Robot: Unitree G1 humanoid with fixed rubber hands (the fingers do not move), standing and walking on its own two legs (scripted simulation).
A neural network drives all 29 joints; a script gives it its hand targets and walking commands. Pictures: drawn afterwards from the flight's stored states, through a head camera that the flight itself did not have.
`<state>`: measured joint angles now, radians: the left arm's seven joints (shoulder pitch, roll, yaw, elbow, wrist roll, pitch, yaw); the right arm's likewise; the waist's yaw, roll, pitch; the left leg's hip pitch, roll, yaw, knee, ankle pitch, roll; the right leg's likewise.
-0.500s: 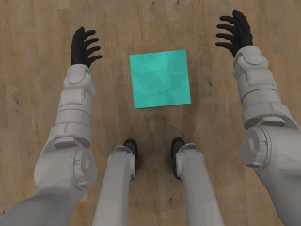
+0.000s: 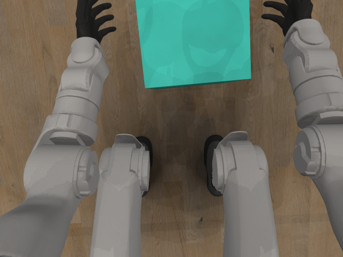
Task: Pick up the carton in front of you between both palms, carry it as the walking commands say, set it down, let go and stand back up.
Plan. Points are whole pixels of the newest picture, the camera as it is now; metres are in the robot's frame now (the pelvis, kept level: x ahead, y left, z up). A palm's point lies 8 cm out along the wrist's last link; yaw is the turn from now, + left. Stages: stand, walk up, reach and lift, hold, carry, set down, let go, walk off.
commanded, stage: reach and lift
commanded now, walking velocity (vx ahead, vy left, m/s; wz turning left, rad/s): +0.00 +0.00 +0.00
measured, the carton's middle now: (189, 44) +0.52 -0.05 -0.29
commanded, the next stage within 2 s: none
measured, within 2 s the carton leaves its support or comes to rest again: leaves its support in 1.00 s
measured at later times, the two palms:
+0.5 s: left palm (101, 43) +0.51 +0.15 -0.22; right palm (268, 29) +0.52 -0.21 -0.22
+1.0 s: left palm (116, 35) +0.53 +0.11 -0.21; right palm (257, 25) +0.53 -0.18 -0.22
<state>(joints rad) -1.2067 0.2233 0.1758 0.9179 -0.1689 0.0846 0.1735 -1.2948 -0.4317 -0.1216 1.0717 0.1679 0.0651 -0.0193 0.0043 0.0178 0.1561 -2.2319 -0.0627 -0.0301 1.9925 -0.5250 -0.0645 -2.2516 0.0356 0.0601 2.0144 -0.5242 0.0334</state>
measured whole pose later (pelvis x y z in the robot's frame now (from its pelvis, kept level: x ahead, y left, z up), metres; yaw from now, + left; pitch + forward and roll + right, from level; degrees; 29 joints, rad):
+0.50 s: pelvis +0.00 +0.00 -0.05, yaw +1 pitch +39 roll +2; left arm -1.30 0.25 0.09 1.09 -0.27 0.00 0.17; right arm -1.36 -0.41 -0.02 1.16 0.21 0.00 -0.07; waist 0.01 0.04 0.28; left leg -2.28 -0.07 -0.03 2.16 -0.56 -0.08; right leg -2.30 0.01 0.05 2.19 -0.57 0.02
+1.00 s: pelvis +0.00 +0.00 -0.05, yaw +0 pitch +38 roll +2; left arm -1.37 0.16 0.26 1.09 -0.11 0.07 0.20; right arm -1.45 -0.33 -0.02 1.22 0.15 0.09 -0.09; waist 0.00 0.05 0.27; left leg -2.28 -0.09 -0.05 2.18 -0.56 -0.09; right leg -2.30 0.03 0.04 2.20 -0.56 0.02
